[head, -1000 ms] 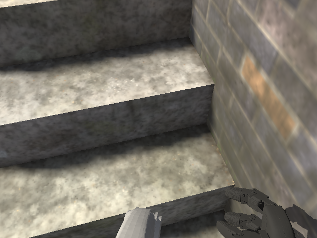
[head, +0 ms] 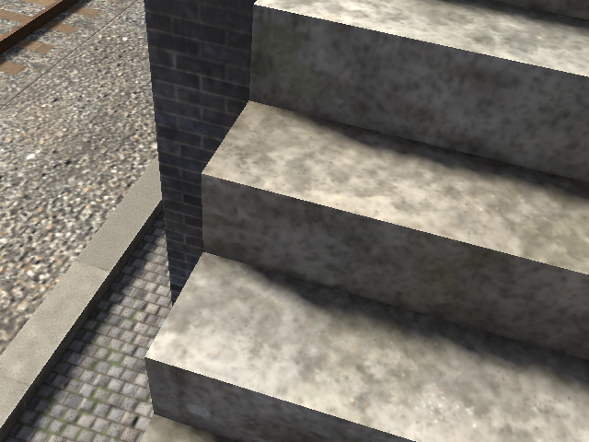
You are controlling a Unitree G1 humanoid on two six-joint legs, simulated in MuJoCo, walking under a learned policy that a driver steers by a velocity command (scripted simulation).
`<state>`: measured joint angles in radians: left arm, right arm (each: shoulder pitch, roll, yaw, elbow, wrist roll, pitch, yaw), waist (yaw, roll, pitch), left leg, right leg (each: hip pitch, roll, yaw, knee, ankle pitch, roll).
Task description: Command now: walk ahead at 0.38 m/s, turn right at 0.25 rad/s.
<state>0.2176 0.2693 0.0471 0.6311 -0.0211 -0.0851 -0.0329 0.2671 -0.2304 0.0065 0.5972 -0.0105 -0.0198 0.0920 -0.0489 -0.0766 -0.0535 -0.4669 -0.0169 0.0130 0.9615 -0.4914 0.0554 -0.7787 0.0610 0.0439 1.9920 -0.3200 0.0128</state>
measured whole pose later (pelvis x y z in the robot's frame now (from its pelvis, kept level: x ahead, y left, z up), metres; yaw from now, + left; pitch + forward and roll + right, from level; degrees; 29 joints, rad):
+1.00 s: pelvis +0.18 -0.12 +0.21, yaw -23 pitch +2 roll -3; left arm 0.10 0.19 0.02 0.74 -0.02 -0.10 -0.10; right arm 0.19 -0.21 -0.05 0.89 -0.03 0.01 -0.02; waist 0.00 -0.03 -0.06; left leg -0.67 0.09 -0.02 1.18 -0.34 -0.14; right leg -0.45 0.11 -0.13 0.74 -0.34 -0.13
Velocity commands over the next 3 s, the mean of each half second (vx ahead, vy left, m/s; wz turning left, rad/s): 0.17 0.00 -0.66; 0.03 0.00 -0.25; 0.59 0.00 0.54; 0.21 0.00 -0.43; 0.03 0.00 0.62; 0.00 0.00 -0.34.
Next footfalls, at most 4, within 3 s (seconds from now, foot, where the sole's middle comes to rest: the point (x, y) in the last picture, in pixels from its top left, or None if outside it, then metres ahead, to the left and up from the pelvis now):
0.60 right None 0.22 -0.20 -0.53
1.22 left None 0.28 0.03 -0.53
1.60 right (442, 375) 0.50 -0.28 -0.33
2.34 left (447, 219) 0.67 -0.27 -0.14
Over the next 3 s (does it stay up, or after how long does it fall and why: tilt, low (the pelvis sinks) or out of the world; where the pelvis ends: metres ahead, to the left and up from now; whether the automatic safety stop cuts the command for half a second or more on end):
stays up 0.60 -0.31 0.60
